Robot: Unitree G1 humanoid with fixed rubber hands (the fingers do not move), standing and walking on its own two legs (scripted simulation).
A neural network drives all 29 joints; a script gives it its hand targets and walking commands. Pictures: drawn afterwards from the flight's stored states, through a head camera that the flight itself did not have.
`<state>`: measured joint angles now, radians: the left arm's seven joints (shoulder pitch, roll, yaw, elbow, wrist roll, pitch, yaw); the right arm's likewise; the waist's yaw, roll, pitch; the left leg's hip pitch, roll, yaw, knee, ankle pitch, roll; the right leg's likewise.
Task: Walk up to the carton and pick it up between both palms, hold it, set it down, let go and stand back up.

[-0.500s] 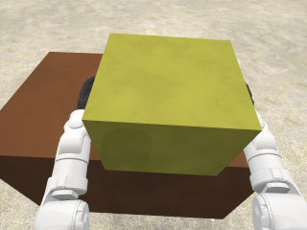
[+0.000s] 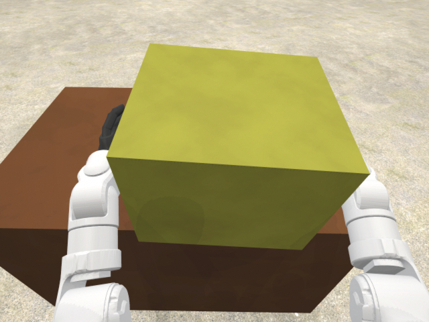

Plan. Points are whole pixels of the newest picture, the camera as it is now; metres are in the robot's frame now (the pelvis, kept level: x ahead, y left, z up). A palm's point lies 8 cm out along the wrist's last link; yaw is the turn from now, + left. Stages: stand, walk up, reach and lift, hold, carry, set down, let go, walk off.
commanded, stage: reach and lift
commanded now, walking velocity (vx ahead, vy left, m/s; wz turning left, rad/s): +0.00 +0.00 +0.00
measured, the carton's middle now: (227, 149) +0.38 -0.02 +0.15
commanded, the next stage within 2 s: hold in 0.90 s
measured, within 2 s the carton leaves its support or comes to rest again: neither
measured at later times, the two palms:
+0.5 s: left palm (108, 139) +0.38 +0.19 +0.19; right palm (335, 141) +0.38 -0.22 +0.17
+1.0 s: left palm (101, 136) +0.36 +0.19 +0.21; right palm (343, 138) +0.36 -0.22 +0.20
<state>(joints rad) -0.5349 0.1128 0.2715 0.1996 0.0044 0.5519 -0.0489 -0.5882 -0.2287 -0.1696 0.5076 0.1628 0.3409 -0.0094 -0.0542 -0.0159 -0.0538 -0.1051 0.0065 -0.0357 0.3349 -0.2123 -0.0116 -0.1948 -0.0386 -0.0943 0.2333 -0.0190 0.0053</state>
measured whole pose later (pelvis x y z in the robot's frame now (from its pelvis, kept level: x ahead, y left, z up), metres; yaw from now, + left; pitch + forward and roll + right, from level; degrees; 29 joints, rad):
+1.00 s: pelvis +0.01 +0.01 +0.00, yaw -1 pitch -3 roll -1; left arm -0.55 0.10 0.32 0.04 0.03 0.76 -0.05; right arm -0.63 -0.25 -0.14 0.42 0.23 0.51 -0.04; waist -0.06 0.00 -0.07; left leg -0.06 0.01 -0.01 0.36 -0.24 0.00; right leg -0.15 -0.03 -0.07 0.23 -0.03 0.02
